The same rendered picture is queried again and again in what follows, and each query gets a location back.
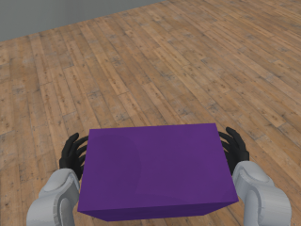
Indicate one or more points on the robot right hand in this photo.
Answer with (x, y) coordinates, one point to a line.
(236, 148)

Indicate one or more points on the robot right forearm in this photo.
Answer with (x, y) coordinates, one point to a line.
(265, 204)

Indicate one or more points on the robot left forearm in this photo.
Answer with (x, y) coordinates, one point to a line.
(56, 201)

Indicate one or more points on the robot left hand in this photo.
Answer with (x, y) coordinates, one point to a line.
(70, 155)

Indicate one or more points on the carton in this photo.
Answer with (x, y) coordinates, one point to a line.
(160, 171)

